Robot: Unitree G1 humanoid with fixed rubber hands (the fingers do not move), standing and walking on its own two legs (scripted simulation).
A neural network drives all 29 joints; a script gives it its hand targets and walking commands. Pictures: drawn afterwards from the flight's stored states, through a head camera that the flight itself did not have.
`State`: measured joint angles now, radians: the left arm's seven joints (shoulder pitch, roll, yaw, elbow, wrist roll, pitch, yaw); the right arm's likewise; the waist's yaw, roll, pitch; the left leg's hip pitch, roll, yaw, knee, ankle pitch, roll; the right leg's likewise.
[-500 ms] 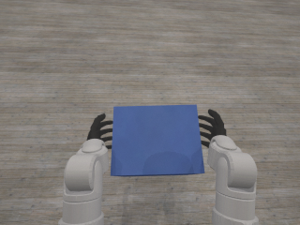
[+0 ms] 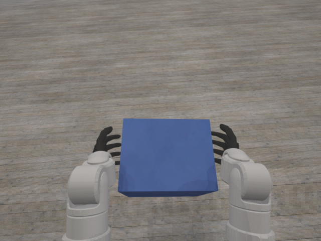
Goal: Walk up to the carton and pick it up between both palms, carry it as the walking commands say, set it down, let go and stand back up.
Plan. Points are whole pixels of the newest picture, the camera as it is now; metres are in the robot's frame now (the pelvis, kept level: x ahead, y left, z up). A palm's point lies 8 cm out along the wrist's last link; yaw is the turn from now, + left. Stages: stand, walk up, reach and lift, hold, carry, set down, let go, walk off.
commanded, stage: carry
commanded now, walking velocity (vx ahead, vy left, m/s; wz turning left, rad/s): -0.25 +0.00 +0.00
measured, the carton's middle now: (164, 162) +0.31 -0.01 +0.04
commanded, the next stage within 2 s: none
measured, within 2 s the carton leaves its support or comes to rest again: neither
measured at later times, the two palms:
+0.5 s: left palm (103, 203) +0.17 +0.10 +0.13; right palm (255, 197) +0.17 -0.18 +0.11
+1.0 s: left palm out of the picture +0.11 +0.13 +0.10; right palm (248, 230) +0.12 -0.15 +0.11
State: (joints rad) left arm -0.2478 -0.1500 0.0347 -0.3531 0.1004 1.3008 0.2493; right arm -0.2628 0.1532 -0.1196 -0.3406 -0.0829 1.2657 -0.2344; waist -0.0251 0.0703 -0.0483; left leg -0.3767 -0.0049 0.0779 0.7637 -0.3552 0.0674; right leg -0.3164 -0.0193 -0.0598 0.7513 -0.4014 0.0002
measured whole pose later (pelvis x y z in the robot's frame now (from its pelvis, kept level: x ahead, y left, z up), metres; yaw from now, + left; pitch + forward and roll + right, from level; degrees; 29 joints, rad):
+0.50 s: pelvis -0.09 -0.02 +0.00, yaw +0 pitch -6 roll +1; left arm -0.25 -0.15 0.06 -0.30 0.10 1.33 0.25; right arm -0.27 0.15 -0.12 -0.29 -0.08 1.31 -0.24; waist -0.03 0.05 -0.03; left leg -0.40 0.00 0.07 0.70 -0.28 0.06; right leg -0.37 -0.02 -0.07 0.75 -0.31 -0.04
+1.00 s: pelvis -0.18 -0.01 +0.00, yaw +2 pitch +2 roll -1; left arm -0.33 -0.17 0.08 -0.35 0.13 1.28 0.28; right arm -0.34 0.18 -0.12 -0.32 -0.08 1.24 -0.27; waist -0.02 0.01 0.03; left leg -0.51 0.01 -0.03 0.69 -0.22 0.01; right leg -0.42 -0.02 -0.07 0.82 -0.45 -0.01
